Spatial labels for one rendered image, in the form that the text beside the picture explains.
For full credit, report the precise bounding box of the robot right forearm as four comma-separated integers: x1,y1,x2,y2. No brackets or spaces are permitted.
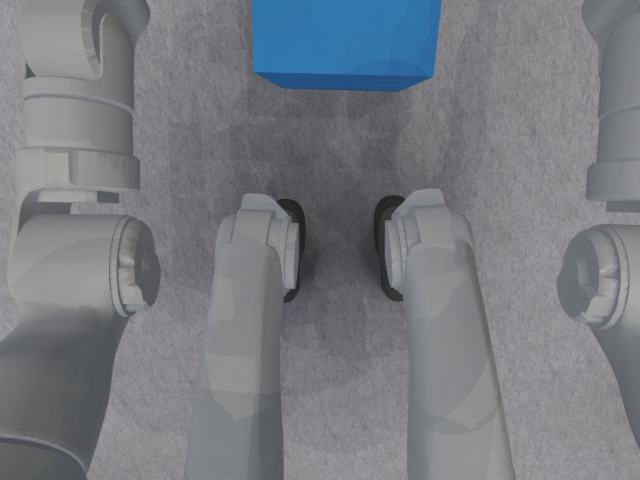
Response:
581,0,640,213

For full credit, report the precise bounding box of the right robot foot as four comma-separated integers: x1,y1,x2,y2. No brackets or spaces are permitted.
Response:
374,195,406,301

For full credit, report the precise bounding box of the carton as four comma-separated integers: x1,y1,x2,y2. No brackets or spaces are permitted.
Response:
252,0,442,92

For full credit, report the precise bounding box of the robot left forearm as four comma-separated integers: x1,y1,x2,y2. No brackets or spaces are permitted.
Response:
7,0,150,310

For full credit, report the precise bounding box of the robot right thigh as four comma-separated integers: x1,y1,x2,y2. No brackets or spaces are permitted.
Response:
385,204,516,480

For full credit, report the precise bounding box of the robot left upper arm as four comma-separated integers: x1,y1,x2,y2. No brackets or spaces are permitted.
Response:
0,214,161,480

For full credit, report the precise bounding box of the robot right upper arm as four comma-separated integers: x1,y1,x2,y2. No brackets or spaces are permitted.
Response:
556,224,640,449

